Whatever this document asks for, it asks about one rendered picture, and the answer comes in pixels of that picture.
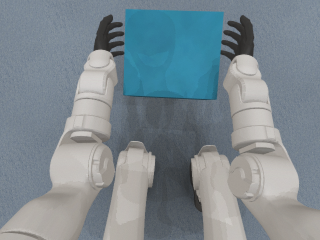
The right robot forearm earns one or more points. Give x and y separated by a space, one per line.
250 108

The robot right upper arm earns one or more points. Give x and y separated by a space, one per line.
268 186

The robot left upper arm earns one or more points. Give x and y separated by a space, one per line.
78 172

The carton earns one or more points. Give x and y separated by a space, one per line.
172 54

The left robot forearm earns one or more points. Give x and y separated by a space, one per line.
89 121

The right robot hand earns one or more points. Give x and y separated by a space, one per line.
245 40

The left robot hand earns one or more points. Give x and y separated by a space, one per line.
103 36

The robot right thigh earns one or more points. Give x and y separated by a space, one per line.
220 210

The robot left shin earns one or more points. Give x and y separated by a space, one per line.
123 154

